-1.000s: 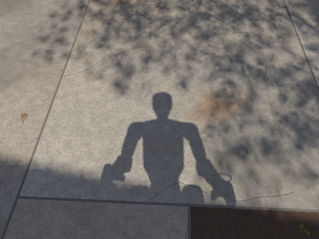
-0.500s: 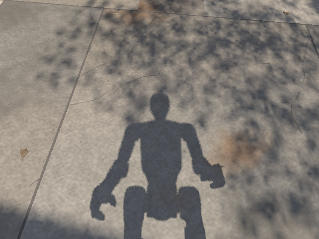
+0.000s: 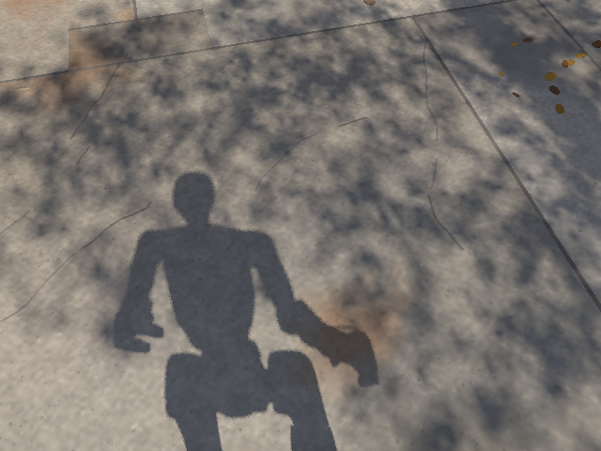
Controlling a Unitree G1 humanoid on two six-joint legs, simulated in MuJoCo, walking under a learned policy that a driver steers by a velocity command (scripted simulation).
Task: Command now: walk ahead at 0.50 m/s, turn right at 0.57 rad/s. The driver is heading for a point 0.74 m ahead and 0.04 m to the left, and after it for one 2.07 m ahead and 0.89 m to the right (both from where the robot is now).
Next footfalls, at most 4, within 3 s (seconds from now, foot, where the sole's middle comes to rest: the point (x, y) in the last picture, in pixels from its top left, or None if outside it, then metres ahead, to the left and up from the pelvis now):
0.40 left None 0.42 0.11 -0.76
0.90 right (365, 354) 0.65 -0.11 -0.76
1.32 left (255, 284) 0.84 0.15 -0.76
1.82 right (373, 212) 1.07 -0.17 -0.76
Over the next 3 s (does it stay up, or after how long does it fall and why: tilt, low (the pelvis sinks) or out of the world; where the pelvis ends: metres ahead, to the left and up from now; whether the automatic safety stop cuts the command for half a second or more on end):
stays up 1.42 -0.37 0.01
